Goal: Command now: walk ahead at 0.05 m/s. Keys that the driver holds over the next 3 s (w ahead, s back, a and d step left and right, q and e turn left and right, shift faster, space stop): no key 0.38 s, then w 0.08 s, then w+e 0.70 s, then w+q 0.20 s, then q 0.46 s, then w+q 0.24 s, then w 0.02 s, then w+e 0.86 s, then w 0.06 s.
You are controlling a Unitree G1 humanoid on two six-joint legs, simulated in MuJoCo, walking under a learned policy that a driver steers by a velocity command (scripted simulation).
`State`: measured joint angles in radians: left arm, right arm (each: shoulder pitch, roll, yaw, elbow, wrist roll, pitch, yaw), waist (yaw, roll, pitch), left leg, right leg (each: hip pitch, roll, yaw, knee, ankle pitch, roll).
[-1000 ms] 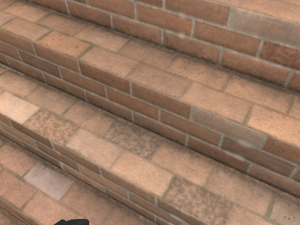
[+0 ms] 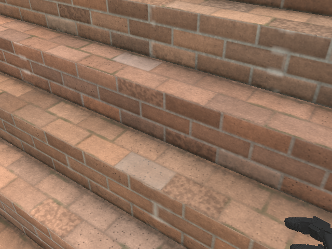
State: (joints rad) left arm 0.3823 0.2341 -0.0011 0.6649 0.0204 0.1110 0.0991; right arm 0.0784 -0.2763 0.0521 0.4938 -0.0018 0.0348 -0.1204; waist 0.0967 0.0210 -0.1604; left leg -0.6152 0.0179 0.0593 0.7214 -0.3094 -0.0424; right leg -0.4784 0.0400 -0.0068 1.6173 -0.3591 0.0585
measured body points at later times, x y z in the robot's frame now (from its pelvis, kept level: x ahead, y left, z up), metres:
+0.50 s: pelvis -0.28 +0.08 -0.39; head -0.27 +0.10 +0.06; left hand -0.18 +0.32 -0.51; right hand -0.18 -0.15 -0.52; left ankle -0.30 +0.18 -1.14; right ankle -0.22 -0.08 -0.87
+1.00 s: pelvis -0.42 +0.16 -0.49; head -0.42 +0.14 -0.04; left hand -0.25 +0.35 -0.59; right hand -0.31 -0.12 -0.57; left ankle -0.46 +0.28 -1.02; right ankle -0.41 +0.08 -1.15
